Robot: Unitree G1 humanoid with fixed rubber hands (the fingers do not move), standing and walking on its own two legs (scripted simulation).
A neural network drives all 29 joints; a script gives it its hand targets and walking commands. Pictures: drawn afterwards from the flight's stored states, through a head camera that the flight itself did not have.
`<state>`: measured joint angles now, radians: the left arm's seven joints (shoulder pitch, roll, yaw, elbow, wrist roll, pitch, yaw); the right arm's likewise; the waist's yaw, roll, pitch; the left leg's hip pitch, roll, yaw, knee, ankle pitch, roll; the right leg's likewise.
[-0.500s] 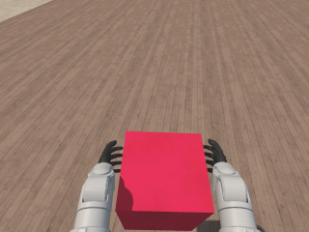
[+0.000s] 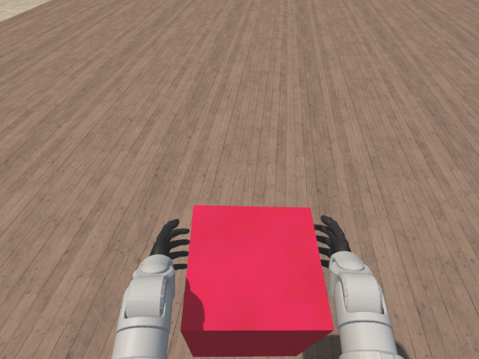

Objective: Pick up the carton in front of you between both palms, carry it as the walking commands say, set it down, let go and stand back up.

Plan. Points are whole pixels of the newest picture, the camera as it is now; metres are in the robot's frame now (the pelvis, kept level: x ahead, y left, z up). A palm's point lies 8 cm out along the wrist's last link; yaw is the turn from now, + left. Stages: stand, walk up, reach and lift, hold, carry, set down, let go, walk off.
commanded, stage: hold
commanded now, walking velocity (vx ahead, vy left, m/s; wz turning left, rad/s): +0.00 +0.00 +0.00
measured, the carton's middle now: (248, 286) +0.28 +0.00 -0.06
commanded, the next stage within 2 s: set down in 0.18 s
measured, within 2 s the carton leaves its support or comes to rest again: neither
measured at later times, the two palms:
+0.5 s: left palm (175, 247) +0.32 +0.14 +0.02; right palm (341, 260) +0.29 -0.15 +0.03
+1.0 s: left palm (186, 276) +0.37 +0.15 -0.20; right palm (308, 289) +0.34 -0.14 -0.19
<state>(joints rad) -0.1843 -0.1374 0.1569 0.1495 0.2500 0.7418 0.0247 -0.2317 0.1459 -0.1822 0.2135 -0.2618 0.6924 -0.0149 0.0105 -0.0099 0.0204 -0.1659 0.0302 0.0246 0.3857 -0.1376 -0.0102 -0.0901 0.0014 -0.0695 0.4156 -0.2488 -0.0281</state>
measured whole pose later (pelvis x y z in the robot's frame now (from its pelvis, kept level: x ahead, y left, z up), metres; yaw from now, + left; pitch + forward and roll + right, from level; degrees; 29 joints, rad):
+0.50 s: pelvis -0.03 +0.03 -0.02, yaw -5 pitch -5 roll +0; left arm -0.54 -0.21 0.49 0.55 0.46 0.58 0.01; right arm -0.57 0.21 -0.54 0.58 -0.48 0.54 0.02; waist 0.00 -0.02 0.07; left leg -0.27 -0.05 -0.04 0.58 -0.22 0.02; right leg -0.22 0.04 0.08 0.60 -0.29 -0.01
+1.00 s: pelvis -0.05 +0.03 -0.13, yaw -6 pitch +35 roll -1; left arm -0.65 -0.07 0.38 0.57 0.23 0.20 0.03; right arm -0.61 0.20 -0.43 0.49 -0.21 0.17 -0.09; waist 0.01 -0.03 -0.15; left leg -1.42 -0.06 -0.07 1.16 -0.35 0.00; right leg -1.37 0.09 0.06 1.18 -0.42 0.02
